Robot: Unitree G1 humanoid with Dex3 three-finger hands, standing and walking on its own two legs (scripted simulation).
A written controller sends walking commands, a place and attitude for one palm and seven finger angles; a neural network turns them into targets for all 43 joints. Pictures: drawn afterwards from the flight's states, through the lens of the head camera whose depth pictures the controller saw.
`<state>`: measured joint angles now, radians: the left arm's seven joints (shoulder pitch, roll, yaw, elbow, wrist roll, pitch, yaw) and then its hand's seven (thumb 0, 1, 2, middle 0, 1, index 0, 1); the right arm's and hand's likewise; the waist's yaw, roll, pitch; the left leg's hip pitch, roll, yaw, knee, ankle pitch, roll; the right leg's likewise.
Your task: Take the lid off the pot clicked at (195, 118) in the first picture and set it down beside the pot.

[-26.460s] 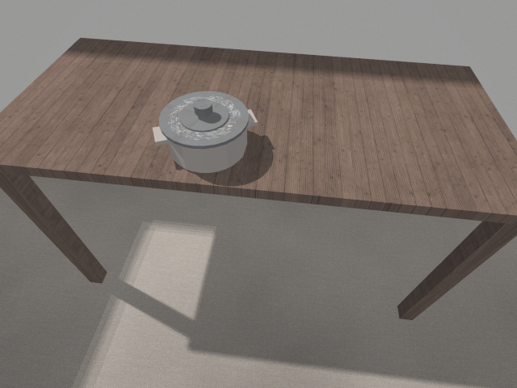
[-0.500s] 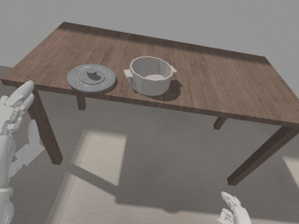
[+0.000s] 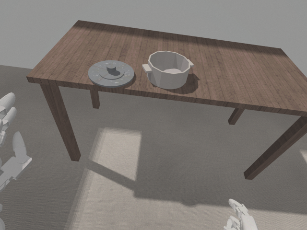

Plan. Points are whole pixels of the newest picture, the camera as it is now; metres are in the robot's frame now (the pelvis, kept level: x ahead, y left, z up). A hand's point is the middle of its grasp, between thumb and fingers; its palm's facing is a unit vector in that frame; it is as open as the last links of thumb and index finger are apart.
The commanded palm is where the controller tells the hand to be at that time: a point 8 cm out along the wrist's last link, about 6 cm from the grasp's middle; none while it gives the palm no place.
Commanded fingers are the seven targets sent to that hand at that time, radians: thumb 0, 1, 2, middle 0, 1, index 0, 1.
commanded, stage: stop stepping back and stand still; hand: left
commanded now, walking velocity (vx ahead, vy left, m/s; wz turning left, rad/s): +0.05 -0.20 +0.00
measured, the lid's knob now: (111, 67) +0.74 +0.21 +0.01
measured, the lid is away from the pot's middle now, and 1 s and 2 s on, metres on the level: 0.25 0.25 0.25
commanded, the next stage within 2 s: let the arm hang, fingers relaxed in 0.94 s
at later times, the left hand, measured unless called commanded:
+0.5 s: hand out of the picture +0.09 +0.14 -0.16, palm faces +0.09 -0.98 -0.15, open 7.1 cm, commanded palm none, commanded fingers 0.00 0.90 0.90 -0.20 -0.30 -0.20 -0.30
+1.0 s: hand out of the picture +0.07 +0.12 -0.16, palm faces +0.09 -0.97 -0.22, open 7.2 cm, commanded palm none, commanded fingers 0.00 0.90 0.90 -0.20 -0.30 -0.20 -0.30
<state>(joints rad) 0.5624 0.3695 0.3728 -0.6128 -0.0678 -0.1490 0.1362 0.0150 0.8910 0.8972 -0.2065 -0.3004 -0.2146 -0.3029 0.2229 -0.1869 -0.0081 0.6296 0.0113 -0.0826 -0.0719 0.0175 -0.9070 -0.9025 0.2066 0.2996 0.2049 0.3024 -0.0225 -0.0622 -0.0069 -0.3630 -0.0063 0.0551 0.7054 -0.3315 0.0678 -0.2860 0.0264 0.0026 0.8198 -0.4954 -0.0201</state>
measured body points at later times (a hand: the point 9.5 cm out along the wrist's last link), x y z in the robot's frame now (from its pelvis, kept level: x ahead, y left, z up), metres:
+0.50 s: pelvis +0.04 -0.03 +0.01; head +0.06 -0.01 +0.46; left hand +0.09 +0.19 -0.15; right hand +0.13 -0.28 -0.12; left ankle +0.03 +0.08 -0.72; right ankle +0.00 -0.16 -0.72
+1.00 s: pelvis +0.06 -0.05 +0.02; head +0.09 -0.05 +0.47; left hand +0.07 +0.17 -0.14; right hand +0.06 -0.26 -0.15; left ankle +0.03 +0.08 -0.72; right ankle +0.00 -0.16 -0.72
